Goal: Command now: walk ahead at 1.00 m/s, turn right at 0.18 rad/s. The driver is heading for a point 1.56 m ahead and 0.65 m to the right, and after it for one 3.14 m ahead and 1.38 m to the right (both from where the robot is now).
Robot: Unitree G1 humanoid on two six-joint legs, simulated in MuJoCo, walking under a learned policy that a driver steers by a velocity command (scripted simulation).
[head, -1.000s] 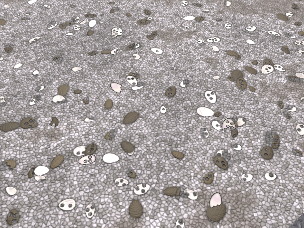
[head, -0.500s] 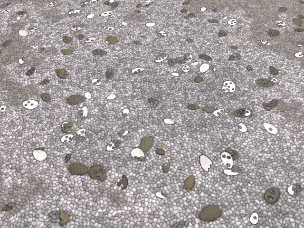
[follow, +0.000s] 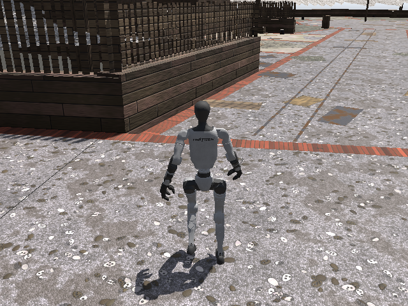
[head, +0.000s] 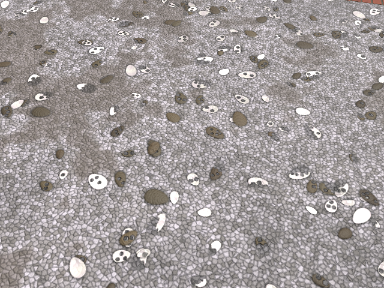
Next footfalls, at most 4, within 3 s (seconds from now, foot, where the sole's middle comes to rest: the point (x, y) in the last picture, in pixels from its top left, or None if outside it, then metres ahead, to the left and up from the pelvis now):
0.18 left None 0.34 0.13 -0.77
0.60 right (252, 233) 0.70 -0.17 -0.77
1.00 left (268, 145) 1.13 -0.26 -0.77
1.40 right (360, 147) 1.15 -0.67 -0.77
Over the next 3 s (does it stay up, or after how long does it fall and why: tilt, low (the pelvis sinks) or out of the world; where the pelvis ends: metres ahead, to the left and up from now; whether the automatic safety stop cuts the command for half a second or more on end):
stays up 1.66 -0.86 0.01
